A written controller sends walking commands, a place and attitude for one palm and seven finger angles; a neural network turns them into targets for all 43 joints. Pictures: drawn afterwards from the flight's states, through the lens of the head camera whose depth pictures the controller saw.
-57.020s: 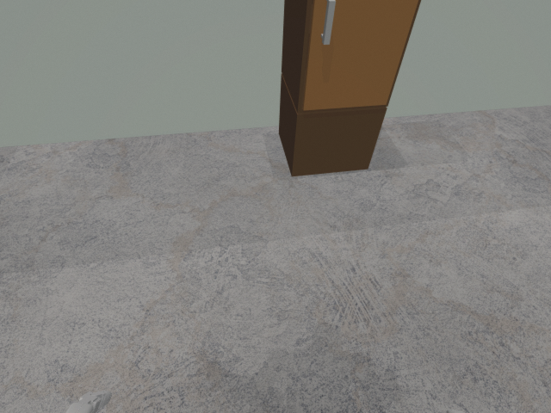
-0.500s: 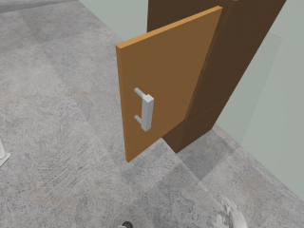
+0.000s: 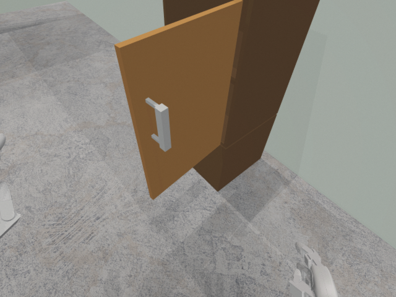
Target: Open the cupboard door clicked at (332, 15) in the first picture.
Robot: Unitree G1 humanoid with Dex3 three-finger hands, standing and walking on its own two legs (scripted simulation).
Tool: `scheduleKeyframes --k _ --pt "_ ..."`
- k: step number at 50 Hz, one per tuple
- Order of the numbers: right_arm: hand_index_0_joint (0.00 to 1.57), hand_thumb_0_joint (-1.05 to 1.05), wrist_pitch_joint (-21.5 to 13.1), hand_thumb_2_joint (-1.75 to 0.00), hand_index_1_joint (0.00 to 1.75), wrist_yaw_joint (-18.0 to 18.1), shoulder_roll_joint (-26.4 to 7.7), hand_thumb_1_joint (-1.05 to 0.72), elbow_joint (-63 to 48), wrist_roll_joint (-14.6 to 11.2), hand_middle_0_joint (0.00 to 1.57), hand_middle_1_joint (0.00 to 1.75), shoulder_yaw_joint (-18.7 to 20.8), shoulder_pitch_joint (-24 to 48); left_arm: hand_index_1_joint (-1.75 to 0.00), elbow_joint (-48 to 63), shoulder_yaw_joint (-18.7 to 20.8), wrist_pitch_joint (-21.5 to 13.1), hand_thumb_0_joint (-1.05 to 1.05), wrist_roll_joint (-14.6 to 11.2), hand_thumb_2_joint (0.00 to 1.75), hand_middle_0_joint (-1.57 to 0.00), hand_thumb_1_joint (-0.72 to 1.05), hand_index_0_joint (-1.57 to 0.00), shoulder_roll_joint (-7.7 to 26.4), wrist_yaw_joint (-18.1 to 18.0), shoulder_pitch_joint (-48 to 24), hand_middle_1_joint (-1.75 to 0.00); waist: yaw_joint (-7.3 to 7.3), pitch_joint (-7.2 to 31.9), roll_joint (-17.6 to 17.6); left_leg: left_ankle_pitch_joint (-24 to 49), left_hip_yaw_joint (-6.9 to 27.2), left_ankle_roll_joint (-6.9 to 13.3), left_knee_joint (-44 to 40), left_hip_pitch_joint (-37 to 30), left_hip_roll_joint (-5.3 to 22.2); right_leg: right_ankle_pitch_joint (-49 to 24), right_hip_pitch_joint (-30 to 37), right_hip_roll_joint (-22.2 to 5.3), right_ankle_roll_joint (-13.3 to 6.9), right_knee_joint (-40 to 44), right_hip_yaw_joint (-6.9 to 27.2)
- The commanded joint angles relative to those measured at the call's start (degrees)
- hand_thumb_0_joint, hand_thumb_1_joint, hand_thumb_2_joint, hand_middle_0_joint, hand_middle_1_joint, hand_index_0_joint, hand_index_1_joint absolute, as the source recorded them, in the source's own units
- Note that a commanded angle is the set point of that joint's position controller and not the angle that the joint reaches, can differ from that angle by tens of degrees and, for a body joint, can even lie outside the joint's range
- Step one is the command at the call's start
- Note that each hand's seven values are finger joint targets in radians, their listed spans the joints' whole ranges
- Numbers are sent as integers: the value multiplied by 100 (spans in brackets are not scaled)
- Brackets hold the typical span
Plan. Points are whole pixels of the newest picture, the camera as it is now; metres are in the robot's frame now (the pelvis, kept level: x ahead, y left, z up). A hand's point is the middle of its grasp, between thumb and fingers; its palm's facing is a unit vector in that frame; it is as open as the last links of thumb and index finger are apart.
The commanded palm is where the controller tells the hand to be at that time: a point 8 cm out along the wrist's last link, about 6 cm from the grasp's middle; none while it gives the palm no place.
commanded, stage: stop stepping back and stand still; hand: left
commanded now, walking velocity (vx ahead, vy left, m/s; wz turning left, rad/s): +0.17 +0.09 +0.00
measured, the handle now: (158, 125) +0.51 +0.12 +0.04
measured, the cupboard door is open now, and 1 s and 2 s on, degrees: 96 96 96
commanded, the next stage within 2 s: let the arm hang, fingers relaxed in 0.74 s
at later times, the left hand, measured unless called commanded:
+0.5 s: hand out of the picture +0.16 +0.28 +0.16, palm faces +0.42 -0.76 -0.50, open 7.4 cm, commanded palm +0.10 +0.32 +0.18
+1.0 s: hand out of the picture +0.13 +0.28 -0.05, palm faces +0.08 -0.89 -0.45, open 7.4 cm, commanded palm none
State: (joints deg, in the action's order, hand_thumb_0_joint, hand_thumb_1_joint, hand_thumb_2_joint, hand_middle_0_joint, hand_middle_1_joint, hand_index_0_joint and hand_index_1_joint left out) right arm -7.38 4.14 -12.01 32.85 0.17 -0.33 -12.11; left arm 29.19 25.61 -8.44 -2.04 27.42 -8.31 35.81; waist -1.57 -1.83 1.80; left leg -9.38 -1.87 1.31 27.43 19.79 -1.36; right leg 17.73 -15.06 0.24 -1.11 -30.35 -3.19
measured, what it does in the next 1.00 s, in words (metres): steps on the spot: left foot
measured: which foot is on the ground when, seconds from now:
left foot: up 0.00-0.22, down 0.24-1.00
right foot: down 0.00-1.00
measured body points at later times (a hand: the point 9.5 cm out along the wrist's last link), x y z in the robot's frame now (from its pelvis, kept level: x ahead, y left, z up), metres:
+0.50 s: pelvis -0.04 +0.02 +0.00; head -0.03 +0.02 +0.45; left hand +0.13 +0.32 +0.19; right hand +0.14 -0.20 -0.08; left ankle -0.05 +0.14 -0.73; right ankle +0.02 -0.09 -0.73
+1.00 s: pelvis -0.06 +0.03 -0.01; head -0.05 -0.01 +0.44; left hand +0.12 +0.32 -0.02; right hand +0.09 -0.23 -0.13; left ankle -0.05 +0.14 -0.73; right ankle +0.02 -0.09 -0.73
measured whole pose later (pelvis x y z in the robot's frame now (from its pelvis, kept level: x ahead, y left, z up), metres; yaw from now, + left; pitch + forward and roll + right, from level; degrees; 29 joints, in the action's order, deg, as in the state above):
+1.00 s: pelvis -0.06 +0.03 -0.01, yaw +2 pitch +0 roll +1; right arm -2.9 -0.7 -17.3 46.6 1.1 1.0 -8.4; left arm -21.8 6.0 1.1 2.2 19.1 0.1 14.1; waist -1.4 -0.8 -3.5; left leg -16.3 -3.0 0.9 33.8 17.5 -0.5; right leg 11.7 -22.7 -3.7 -0.2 -34.4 -3.4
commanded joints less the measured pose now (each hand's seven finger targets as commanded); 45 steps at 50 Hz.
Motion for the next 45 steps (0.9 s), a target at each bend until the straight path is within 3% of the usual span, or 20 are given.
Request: scheduleKeyframes --k 1,3,5,7,9,11,12,13,14,15,17,21,26,30,34,41,42,43,44,45 --pt "20 0 -143 -90 30 67 -720 -90 -531 77 20 30 323 493 -30 1175 622 -511 0 54 90 -20 90 -20 895 -153 -678 -30 157 97 778 -1400 399 -209 3120 449 118 2151 -1218 -2282 -831 2544 2814" --pt "20 0 -180 -90 30 59 -654 -90 -392 65 20 30 285 269 -30 878 520 -564 0 122 90 -20 90 -20 732 -117 -890 -30 -4 340 574 -1016 295 -202 3100 418 319 1760 -924 -1812 -572 2136 1874" --pt "20 0 -239 -90 30 136 -621 -90 -406 43 20 30 239 431 -30 706 482 -604 0 155 90 -20 90 -20 732 -143 -1052 -30 40 334 409 -886 83 -137 2111 106 392 1011 -671 -1517 -484 1857 1276" --pt "20 0 -335 -90 30 197 -599 -90 -357 52 20 30 236 445 -30 609 473 -650 0 190 90 -20 90 -20 681 -199 -952 -30 173 403 310 -1089 -47 -16 1152 -92 310 460 -228 -1499 -522 1638 1241" --pt "20 0 -398 -90 30 215 -620 -90 -306 65 20 30 251 338 -30 585 444 -649 0 186 90 -20 90 -20 622 -229 -800 -30 171 368 83 -957 -204 37 129 -490 207 393 -29 -1408 -402 1559 1202" --pt "20 0 -435 -90 30 179 -676 -90 -392 88 20 30 264 252 -30 1013 503 -724 0 161 90 -20 90 -20 672 -243 -830 -30 154 566 -387 -694 58 117 -706 -695 373 -141 444 -1047 -187 924 966" --pt "20 0 -437 -90 30 160 -759 -90 -484 74 20 30 297 286 -30 1172 513 -762 0 160 90 -20 90 -20 680 -239 -790 -30 197 619 -822 -120 448 211 -802 -736 700 -646 532 -710 -44 492 745" --pt "20 0 -425 -90 30 127 -791 -90 -531 39 20 30 308 290 -30 1201 611 -785 0 145 90 -20 90 -20 729 -243 -688 -30 220 805 -897 879 735 265 -574 -885 955 -1314 555 -473 41 119 493" --pt "20 0 -408 -90 30 104 -785 -90 -562 -19 20 30 322 274 -30 1099 604 -751 0 112 90 -20 90 -20 721 -216 -512 -30 216 992 -782 1643 676 184 -367 -963 1023 -1842 693 -382 77 -74 321" --pt "20 0 -378 -90 30 81 -660 -90 -506 -1 20 30 264 249 -30 1036 692 -749 0 128 90 -20 90 -20 753 -212 -356 -30 144 1043 -914 2132 421 127 -304 -919 893 -2333 789 -380 63 -246 181" --pt "20 0 -352 -90 30 29 -673 -90 -535 -29 20 30 261 275 -30 982 586 -754 0 107 90 -20 90 -20 623 -162 -373 -30 140 906 -714 1820 285 6 -289 -501 796 -2409 1019 -381 88 -165 159" --pt "20 0 -354 -90 30 13 -683 -90 -522 -34 20 30 256 328 -30 607 507 -732 0 44 90 -20 90 -20 504 -125 -447 -30 133 455 -231 101 231 -16 -399 -162 617 -1520 713 -492 65 400 514" --pt "20 0 -322 -90 30 22 -647 -90 -518 13 20 30 219 380 -30 534 525 -718 0 67 90 -20 90 -20 556 -107 -749 -30 144 268 -243 -979 222 31 -571 -119 520 -139 331 -498 64 963 732" --pt "20 0 -365 -90 30 49 -635 -90 -554 28 20 30 202 406 -30 787 382 -700 0 124 90 -20 90 -20 504 -105 -1102 -30 152 290 -505 -1191 283 38 -819 -102 533 27 401 -384 101 993 614" --pt "20 0 -428 -90 30 71 -655 -90 -576 28 20 30 203 384 -30 899 366 -678 0 176 90 -20 90 -20 525 -131 -1185 -30 196 354 -899 -1181 372 44 -1194 106 655 -524 816 -221 165 637 319" --pt "20 0 -454 -90 30 50 -651 -90 -548 30 20 30 234 335 -30 643 403 -705 0 141 90 -20 90 -20 462 -131 -811 -30 194 435 -500 -625 225 -41 -826 -1 477 -961 906 -357 112 897 467" --pt "20 0 -438 -90 30 -453 -1758 -90 971 -11 20 30 584 623 -30 -3849 -1940 235 0 469 90 -20 90 -20 -379 706 -1244 -30 -116 -90 -535 465 568 47 167 359 661 -1724 -31 -822 -81 131 263" --pt "20 0 -33 -90 30 -478 -1403 -90 889 -33 20 30 549 159 -30 -3990 -1765 652 0 393 90 -20 90 -20 -453 830 -1229 -30 -23 375 -632 875 492 -11 6 -77 740 -1353 -174 -748 -135 146 397" --pt "20 0 62 -90 30 -445 -1398 -90 776 -19 20 30 550 122 -30 -3892 -1819 753 0 390 90 -20 90 -20 -514 859 -1276 -30 -6 267 -605 1149 530 33 -88 -83 855 -989 -263 -559 -99 32 263" --pt "20 0 147 -90 30 -431 -1383 -90 810 27 20 30 509 152 -30 -4053 -1833 779 0 382 90 -20 90 -20 -580 859 -1444 -30 24 436 -581 645 870 207 -284 304 1026 -437 -134 -471 -109 -276 174"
